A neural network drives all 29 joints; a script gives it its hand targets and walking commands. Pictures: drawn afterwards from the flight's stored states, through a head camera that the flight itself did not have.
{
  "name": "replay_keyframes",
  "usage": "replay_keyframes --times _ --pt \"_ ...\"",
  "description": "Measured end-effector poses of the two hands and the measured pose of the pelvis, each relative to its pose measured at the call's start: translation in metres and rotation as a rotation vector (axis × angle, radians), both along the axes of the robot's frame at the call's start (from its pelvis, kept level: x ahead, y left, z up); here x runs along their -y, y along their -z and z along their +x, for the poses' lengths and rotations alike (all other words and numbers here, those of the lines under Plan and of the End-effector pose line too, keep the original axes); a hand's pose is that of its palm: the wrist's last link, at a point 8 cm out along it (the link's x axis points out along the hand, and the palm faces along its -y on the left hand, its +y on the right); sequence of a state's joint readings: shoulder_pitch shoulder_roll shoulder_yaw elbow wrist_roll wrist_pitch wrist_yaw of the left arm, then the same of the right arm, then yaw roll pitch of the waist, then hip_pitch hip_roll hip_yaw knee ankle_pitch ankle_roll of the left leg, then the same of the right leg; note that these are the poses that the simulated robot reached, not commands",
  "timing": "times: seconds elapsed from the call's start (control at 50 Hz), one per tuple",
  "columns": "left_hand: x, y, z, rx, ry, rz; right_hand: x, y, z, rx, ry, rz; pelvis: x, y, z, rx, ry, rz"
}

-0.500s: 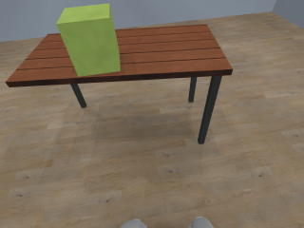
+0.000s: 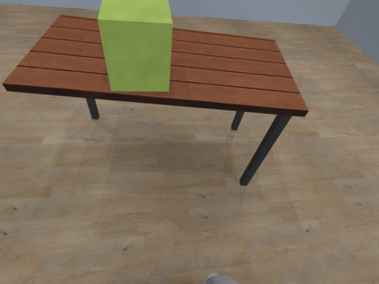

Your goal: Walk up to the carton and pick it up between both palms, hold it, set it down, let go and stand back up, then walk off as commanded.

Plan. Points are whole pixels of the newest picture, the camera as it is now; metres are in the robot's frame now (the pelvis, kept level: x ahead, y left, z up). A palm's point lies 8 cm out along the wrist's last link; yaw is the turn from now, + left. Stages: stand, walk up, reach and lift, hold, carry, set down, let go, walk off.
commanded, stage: walk up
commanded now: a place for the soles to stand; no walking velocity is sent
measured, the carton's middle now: (138, 45) +0.87 +0.15 +0.04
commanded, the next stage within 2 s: none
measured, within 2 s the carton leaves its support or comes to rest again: neither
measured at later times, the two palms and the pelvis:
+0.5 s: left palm out of the picture +0.14 +0.34 -0.16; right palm out of the picture +0.05 -0.31 -0.08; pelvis +0.05 +0.02 -0.03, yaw +0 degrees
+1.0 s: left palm (72, 266) +0.20 +0.24 -0.10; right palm out of the picture +0.13 -0.37 -0.17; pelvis +0.11 -0.07 -0.03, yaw -2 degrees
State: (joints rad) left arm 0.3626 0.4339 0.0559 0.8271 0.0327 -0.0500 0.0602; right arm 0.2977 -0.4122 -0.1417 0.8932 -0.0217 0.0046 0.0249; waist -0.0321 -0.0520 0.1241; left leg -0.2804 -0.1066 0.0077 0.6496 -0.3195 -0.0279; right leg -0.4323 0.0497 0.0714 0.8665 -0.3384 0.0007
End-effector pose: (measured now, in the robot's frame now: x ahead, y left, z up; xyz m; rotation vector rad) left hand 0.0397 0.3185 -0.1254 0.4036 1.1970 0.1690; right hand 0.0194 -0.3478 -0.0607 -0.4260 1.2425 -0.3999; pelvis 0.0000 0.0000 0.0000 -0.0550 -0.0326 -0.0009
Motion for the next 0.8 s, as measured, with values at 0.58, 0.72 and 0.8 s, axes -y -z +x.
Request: replay_keyframes --times 0.58,0.72,0.8 --pt "0.008 0.054 0.119 0.07 0.058 -0.119 -0.007 0.007 0.04 0.098 0.032 -0.108 0.0 0.033 0.063 0.07 0.012 0.065" --pt "0.074 0.06 0.143 0.038 0.062 -0.136 0.04 0.033 0.061 0.059 0.056 -0.065 0.049 0.043 0.088 0.046 0.033 0.092" --pt "0.095 0.038 0.146 0.047 0.041 -0.1 0.047 0.059 0.084 0.057 0.047 0.027 0.066 0.039 0.099 0.048 0.028 0.083"
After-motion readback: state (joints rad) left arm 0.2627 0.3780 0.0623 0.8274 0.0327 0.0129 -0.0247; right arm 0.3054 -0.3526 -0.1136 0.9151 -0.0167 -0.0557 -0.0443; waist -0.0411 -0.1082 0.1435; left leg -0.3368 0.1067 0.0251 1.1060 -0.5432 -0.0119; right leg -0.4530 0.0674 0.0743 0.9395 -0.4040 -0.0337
